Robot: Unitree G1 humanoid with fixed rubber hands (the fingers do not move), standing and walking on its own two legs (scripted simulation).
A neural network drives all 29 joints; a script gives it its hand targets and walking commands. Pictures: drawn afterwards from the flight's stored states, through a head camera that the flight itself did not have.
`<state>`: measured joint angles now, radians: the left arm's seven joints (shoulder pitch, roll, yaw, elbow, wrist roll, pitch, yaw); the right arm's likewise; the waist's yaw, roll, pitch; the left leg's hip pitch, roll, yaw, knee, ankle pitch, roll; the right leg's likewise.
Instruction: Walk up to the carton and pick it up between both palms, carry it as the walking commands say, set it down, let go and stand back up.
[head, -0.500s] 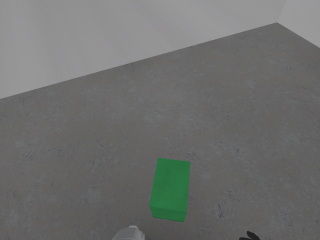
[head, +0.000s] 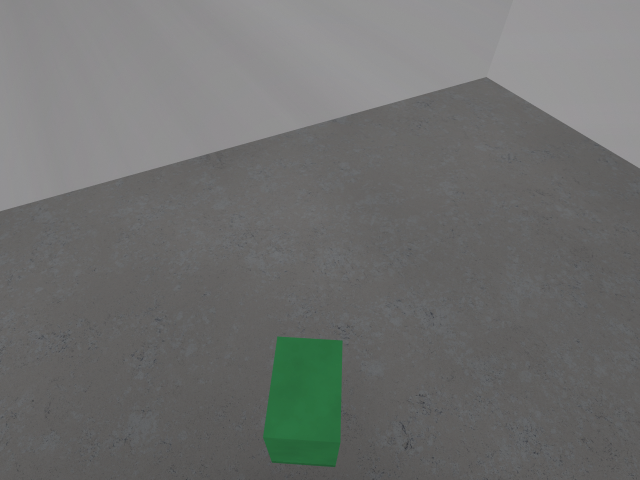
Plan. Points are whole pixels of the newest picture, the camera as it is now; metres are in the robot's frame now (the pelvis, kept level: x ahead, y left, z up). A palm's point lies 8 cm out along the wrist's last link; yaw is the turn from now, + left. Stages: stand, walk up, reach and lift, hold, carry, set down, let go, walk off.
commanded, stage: walk up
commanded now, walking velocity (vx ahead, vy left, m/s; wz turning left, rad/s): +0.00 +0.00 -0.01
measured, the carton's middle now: (306, 402) +0.43 +0.03 -0.64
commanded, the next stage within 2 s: stand in 0.96 s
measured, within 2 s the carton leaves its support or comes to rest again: neither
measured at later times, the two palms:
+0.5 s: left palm out of the picture +0.03 +0.21 -0.13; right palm out of the picture +0.01 -0.24 -0.14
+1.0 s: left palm out of the picture +0.00 +0.22 -0.14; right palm out of the picture +0.01 -0.21 -0.14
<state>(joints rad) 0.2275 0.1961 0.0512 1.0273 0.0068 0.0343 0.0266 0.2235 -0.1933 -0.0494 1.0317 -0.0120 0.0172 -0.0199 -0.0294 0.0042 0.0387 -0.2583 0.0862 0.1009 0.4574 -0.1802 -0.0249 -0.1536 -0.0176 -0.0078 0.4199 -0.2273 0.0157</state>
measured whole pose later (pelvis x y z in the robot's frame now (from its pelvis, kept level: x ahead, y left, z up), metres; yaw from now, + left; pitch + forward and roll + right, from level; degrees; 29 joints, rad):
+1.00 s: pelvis +0.03 +0.00 +0.01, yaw +0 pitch -2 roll +0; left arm 0.31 0.13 0.01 1.14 0.01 -0.01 0.04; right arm 0.29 -0.13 -0.03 1.13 -0.01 0.00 -0.04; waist -0.01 0.00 0.04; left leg -0.15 0.05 0.08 0.37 -0.18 -0.03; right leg -0.05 -0.03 -0.01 0.35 -0.27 0.02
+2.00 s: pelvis -0.06 +0.00 -0.07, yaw +1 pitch +17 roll -1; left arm -0.16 0.17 0.06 0.47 -0.02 0.48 -0.04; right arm -0.13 -0.08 -0.08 0.45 0.03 0.46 -0.05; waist 0.00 0.02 0.03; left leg -0.99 0.06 0.01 0.96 -0.28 0.00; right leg -0.90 -0.02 -0.02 1.01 -0.41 0.02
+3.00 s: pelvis -0.06 +0.01 -0.12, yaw -3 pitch +45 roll -3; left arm -1.03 0.19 0.33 0.87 0.09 0.08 0.01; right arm -0.96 -0.09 -0.31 0.78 -0.03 0.08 -0.11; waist 0.01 0.01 -0.06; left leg -1.60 0.04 -0.03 1.06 -0.25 -0.01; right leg -1.52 0.00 0.01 1.10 -0.36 0.04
